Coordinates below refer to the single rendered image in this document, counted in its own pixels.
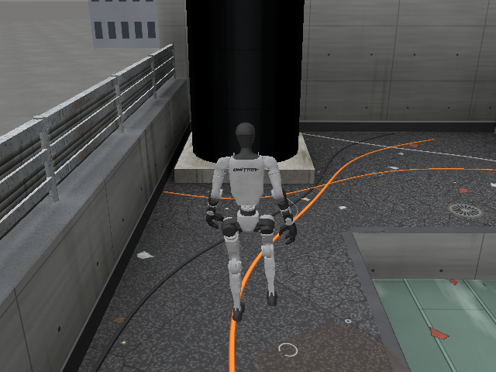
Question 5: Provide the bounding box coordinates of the robot left forearm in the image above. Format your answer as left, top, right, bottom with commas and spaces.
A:
207, 188, 219, 215

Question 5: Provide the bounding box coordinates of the left robot hand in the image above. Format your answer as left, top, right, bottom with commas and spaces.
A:
206, 213, 224, 229

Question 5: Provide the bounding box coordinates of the right robot hand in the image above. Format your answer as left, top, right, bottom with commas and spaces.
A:
279, 223, 297, 245

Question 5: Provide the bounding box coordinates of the robot right forearm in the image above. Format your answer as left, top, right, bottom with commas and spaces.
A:
277, 188, 295, 226

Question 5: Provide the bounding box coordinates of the left robot upper arm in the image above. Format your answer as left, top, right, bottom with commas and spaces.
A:
210, 157, 230, 199

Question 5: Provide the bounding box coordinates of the right robot upper arm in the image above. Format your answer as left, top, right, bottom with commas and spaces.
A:
262, 156, 284, 200

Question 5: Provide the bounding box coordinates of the left robot foot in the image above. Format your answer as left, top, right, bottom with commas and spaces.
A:
232, 301, 245, 322

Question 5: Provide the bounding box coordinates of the robot left thigh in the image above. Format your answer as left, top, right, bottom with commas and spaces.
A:
222, 217, 243, 274

